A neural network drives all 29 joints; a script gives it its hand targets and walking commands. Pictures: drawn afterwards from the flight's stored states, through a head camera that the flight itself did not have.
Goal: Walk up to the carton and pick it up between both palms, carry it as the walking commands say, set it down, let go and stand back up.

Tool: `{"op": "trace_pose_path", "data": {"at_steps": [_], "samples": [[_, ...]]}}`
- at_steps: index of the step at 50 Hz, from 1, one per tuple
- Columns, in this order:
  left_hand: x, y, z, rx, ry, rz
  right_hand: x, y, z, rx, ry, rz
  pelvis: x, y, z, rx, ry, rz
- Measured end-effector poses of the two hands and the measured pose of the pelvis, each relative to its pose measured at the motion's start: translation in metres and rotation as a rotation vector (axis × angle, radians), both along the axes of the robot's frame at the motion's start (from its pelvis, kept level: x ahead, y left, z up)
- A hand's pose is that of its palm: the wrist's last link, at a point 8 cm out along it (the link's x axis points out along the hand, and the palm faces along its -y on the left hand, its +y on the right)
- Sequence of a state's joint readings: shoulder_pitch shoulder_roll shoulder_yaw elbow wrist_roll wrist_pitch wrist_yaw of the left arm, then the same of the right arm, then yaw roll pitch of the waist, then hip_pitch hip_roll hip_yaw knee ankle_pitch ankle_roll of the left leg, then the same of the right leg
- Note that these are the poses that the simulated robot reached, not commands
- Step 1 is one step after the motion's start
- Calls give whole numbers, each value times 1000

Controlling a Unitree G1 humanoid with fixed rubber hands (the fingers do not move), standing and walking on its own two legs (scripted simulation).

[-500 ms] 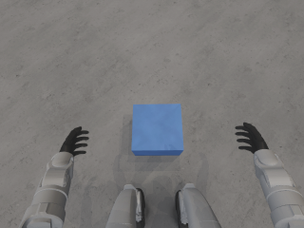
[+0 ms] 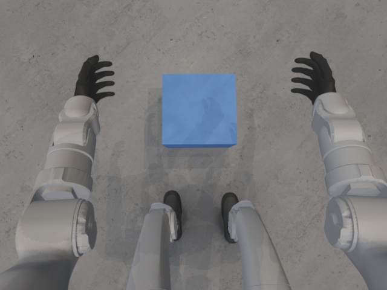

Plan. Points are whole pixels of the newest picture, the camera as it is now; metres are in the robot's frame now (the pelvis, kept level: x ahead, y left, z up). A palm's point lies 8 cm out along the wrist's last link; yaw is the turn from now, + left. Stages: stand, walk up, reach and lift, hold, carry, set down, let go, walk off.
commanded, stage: reach and lift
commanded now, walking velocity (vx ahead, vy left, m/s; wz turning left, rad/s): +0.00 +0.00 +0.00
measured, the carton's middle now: (198, 114) +0.54 -0.01 -0.58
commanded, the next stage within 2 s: none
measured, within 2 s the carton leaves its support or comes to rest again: neither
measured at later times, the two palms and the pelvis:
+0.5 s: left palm (106, 84) +0.52 +0.21 -0.17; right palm (300, 84) +0.51 -0.22 -0.17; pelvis -0.01 +0.00 -0.03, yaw +0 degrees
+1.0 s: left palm (129, 104) +0.52 +0.21 -0.35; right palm (268, 105) +0.51 -0.21 -0.35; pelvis -0.05 -0.01 -0.18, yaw +0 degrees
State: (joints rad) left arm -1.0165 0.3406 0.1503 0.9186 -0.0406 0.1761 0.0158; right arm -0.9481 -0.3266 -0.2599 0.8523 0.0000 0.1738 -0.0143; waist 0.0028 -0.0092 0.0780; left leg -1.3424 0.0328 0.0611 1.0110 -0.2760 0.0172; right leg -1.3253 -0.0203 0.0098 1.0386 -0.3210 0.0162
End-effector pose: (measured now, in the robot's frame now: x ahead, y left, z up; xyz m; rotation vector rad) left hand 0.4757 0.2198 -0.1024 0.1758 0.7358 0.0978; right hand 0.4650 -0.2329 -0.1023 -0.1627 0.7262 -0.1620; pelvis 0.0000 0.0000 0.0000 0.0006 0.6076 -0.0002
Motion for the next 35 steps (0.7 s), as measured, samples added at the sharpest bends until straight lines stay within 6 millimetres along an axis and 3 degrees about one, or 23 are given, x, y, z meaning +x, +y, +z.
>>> {"op": "trace_pose_path", "data": {"at_steps": [11,17,22,27,35], "samples": [[48,-14,-23,-33,-43,26,48,6,-23,50,-61,-19,4,-5,-10,7,105,-1],[59,-15,-32,-45,-97,25,53,6,-35,46,-93,-27,0,-5,-12,5,93,-1],[54,-15,-53,-58,-62,34,48,9,-53,54,-83,-31,-8,-4,-20,4,85,-1],[44,-11,-76,-56,-58,48,41,10,-74,53,-88,-38,-20,-3,-40,2,70,1],[47,-9,-119,-50,-46,78,48,18,-117,69,-86,-39,-38,-4,-95,1,49,4]]}}
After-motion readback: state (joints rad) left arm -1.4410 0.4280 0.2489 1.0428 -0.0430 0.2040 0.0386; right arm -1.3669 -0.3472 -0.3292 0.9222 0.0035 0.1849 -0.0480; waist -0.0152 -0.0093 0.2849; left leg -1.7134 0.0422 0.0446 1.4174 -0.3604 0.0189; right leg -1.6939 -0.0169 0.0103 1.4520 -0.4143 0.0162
